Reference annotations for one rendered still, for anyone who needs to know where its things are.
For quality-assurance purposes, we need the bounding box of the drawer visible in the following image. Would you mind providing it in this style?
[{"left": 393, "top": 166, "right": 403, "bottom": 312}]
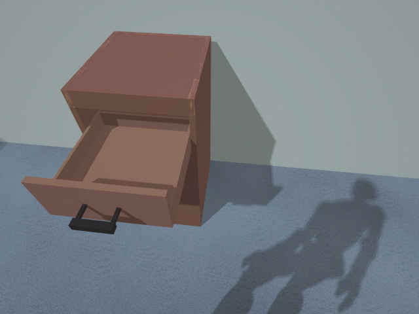
[{"left": 21, "top": 111, "right": 191, "bottom": 228}]

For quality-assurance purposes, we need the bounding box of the handle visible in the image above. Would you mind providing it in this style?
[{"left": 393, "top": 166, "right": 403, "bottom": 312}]
[{"left": 69, "top": 204, "right": 121, "bottom": 234}]

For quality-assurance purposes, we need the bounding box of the cabinet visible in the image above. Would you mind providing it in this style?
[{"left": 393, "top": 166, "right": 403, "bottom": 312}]
[{"left": 61, "top": 31, "right": 211, "bottom": 227}]

